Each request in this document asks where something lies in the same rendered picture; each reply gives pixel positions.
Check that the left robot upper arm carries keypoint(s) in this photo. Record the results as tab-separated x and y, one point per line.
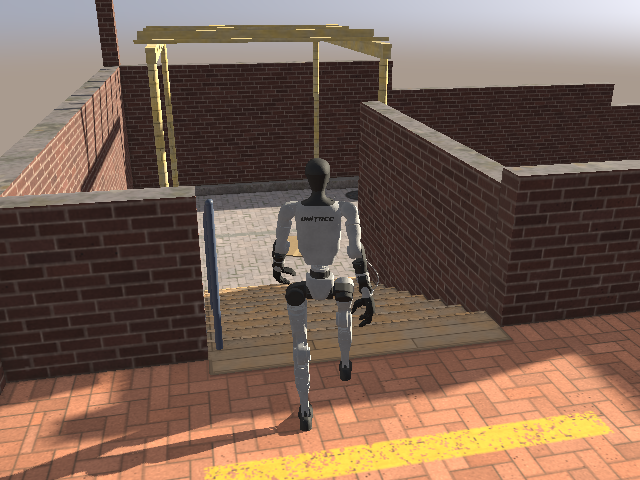
286	213

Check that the right robot hand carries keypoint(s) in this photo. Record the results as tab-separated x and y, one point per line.
370	309

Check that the left robot hand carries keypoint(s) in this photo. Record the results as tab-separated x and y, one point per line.
280	279

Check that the humanoid robot torso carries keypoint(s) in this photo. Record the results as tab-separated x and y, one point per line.
319	234

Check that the robot left forearm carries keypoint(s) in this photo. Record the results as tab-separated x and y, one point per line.
278	259

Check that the right robot upper arm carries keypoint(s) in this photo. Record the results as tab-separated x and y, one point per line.
353	229

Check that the humanoid robot head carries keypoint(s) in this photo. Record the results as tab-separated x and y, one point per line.
317	171

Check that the robot right forearm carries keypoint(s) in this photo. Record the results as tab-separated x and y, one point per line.
362	275

